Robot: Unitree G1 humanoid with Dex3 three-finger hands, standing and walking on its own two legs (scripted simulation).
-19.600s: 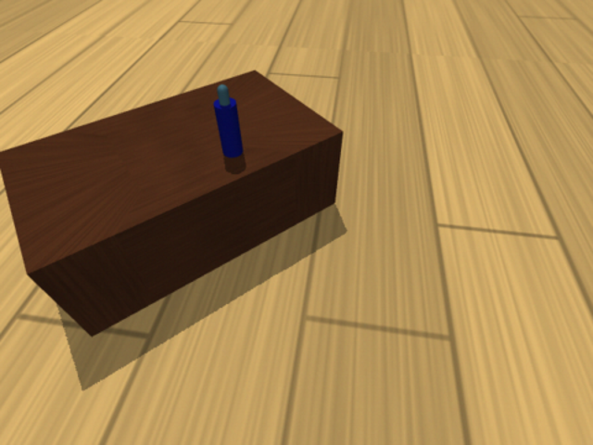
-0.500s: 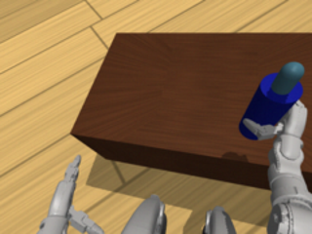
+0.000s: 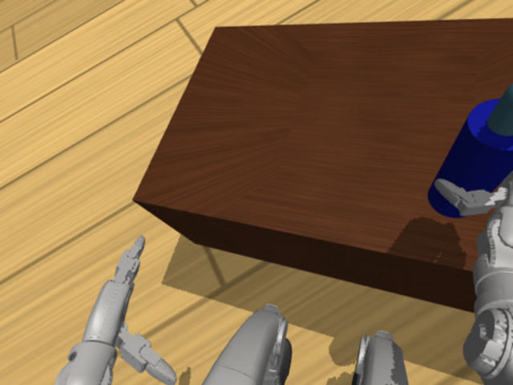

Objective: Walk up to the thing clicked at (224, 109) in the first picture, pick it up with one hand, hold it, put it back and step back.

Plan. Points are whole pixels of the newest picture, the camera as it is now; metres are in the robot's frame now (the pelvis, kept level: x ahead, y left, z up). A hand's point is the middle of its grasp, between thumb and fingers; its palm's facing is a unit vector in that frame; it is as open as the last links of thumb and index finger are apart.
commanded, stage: crouch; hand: right
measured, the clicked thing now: (482, 155) +0.48 -0.20 +0.01
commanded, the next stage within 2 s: lower in 0.20 s
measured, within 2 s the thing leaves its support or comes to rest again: neither
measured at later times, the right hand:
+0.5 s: hand (471, 170) +0.50 -0.21 -0.06, palm faces +0.26 +0.96 +0.00, open 10.9 cm
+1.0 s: hand (463, 182) +0.50 -0.22 -0.11, palm faces +0.26 +0.97 -0.01, open 10.9 cm
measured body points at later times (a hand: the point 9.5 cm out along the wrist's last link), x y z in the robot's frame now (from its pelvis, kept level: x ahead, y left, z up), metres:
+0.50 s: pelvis -0.01 +0.00 -0.02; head +0.16 -0.07 +0.38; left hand +0.16 +0.26 +0.04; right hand +0.48 -0.26 -0.06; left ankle +0.04 +0.13 -0.61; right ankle +0.03 -0.12 -0.61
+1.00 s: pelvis -0.03 +0.00 -0.06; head +0.16 -0.08 +0.34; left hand +0.15 +0.26 +0.05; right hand +0.48 -0.27 -0.10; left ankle +0.04 +0.13 -0.61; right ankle +0.03 -0.12 -0.61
